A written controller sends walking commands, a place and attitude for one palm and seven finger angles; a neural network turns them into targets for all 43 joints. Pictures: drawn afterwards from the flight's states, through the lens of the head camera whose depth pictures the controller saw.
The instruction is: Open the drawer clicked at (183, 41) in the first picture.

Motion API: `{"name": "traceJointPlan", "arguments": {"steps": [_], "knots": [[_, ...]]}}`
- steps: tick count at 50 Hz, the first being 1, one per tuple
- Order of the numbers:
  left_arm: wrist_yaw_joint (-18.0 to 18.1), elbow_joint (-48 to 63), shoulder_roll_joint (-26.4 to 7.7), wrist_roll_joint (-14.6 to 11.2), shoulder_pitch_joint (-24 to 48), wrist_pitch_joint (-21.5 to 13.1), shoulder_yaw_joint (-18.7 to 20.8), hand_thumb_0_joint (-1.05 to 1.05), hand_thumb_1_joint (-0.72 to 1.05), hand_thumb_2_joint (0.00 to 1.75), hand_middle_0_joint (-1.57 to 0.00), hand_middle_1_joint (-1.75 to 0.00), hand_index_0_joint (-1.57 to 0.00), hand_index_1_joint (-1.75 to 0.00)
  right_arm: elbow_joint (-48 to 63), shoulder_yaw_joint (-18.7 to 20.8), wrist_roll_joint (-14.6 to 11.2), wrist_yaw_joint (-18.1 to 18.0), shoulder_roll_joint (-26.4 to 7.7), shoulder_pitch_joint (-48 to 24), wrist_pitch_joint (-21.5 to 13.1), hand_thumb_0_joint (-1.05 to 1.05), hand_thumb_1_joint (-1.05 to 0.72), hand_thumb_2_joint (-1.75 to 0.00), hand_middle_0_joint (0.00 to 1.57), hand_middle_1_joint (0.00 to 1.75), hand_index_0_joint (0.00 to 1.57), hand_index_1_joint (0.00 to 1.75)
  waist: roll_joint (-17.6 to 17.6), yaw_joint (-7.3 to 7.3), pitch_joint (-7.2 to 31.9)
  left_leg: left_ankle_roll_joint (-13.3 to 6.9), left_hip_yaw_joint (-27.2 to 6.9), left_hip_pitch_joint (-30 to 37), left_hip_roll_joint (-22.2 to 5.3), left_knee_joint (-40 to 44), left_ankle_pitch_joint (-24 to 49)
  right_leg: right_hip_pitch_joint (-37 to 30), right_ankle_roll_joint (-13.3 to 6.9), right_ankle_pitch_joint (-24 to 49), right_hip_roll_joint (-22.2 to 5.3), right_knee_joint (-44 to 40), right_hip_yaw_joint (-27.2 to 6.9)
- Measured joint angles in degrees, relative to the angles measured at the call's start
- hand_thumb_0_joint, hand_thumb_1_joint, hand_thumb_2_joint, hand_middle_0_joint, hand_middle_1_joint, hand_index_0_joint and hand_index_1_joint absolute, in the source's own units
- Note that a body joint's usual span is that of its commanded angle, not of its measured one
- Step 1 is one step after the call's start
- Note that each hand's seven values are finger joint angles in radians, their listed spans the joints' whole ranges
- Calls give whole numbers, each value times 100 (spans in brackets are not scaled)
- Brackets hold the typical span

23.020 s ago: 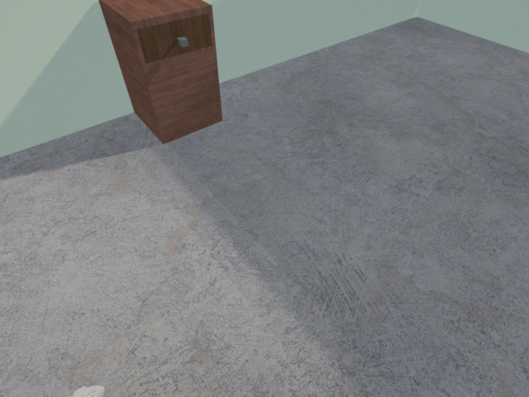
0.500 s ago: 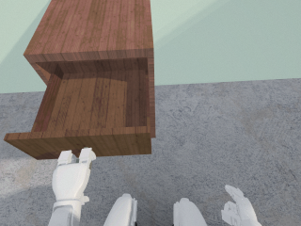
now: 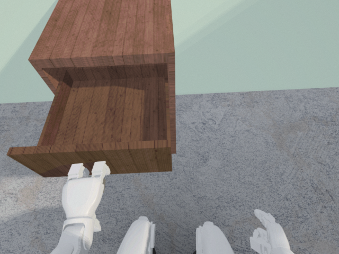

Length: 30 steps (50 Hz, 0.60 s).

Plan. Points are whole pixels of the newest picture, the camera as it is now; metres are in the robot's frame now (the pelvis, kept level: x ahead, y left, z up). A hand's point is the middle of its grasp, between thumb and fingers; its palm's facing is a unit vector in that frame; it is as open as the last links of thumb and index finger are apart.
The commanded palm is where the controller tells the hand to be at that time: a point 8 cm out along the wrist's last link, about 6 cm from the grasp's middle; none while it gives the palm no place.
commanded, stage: lift the hand off the handle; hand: left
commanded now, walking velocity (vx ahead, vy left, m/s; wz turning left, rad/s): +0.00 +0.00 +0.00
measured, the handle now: (97, 177) +0.30 +0.21 -0.05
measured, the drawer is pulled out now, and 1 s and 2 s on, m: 0.29 0.29 0.29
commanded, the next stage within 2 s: none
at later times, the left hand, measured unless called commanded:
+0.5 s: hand (82, 190) +0.26 +0.23 -0.02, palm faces -0.01 -0.06 -1.00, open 13.7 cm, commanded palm +0.24 +0.22 +0.03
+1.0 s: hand (76, 186) +0.26 +0.23 +0.02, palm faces -0.01 -0.08 -1.00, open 13.8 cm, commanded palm +0.24 +0.22 +0.07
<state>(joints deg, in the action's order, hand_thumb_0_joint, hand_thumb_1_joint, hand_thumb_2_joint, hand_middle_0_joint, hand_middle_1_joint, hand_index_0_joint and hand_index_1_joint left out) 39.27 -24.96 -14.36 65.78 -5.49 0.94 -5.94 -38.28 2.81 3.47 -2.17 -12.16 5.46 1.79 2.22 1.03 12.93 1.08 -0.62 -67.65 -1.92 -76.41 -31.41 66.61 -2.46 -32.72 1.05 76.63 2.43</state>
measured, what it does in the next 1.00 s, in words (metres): rises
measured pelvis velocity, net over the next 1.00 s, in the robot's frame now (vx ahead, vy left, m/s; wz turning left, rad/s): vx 0.03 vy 0.01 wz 0.00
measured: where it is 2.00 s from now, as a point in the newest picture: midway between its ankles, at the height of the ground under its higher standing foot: outside the picture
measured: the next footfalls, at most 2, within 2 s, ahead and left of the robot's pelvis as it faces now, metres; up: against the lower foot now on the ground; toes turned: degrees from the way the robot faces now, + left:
none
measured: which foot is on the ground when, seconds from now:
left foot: down 0.00-1.00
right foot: down 0.00-1.00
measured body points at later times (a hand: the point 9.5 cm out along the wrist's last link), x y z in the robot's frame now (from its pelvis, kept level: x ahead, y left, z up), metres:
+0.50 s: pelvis +0.02 +0.01 +0.03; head +0.09 -0.01 +0.48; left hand +0.26 +0.23 +0.03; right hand +0.20 -0.24 -0.08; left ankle +0.04 +0.13 -0.61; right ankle +0.03 -0.10 -0.61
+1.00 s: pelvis +0.03 +0.01 +0.06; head +0.08 -0.01 +0.51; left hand +0.25 +0.23 +0.07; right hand +0.21 -0.23 -0.05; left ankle +0.04 +0.13 -0.61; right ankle +0.03 -0.10 -0.61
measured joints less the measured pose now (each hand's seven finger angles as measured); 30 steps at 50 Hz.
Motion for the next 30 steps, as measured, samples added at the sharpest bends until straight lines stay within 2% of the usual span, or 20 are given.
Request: {"name": "traceJointPlan", "arguments": {"steps": [12,16,22,30], "knots": [[-96,206,-37,-100,-182,121,-24,0,-49,30,-32,-120,-38,-121,57,-46,-39,-50,19,86,47,1,-90,-90,20,30,21,30,-10,-71,-44,-23,37,468,-13,407,81,-464,29,110,22,-431,-40],[-73,281,-42,-142,-243,237,50,0,-49,30,-32,-120,-37,-121,78,-30,-47,-30,-21,134,65,1,-90,-90,20,30,21,30,-7,-58,-38,-34,46,640,-8,541,99,-639,42,134,20,-574,-50],[-237,419,-69,-244,-356,409,-75,0,-49,30,-32,-120,-35,-121,148,-29,-65,-7,-88,178,71,1,-90,-90,20,30,21,30,30,-39,-84,-55,38,923,21,770,150,-943,63,182,-4,-819,-43],[-330,618,11,-153,-497,353,-232,0,-49,30,-32,-120,-33,-121,278,-46,-40,56,-75,193,113,1,-90,-90,20,30,21,30,41,-8,-70,-73,70,1209,35,1000,188,-1221,85,226,-14,-1047,-75]]}}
